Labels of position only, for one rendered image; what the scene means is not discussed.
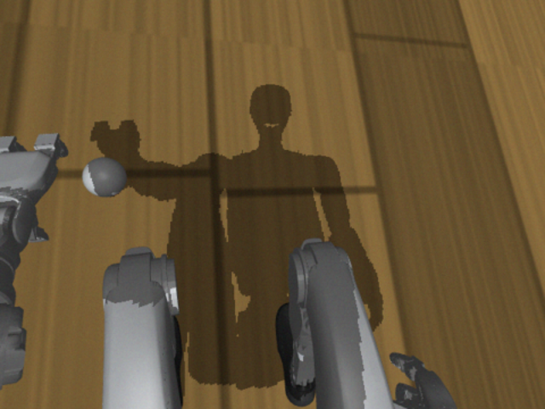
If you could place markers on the right robot foot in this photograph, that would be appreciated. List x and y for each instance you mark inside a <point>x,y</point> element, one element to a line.
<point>296,394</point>

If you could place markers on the left robot hand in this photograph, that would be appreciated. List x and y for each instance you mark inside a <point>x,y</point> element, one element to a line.
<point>30,173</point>

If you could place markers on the right robot hand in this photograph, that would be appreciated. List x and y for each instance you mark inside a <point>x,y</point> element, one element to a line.
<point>430,392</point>

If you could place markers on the ball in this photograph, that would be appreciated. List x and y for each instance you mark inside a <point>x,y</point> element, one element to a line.
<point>104,177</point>

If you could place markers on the left robot arm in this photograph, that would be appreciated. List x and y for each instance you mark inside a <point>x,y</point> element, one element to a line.
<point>17,215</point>

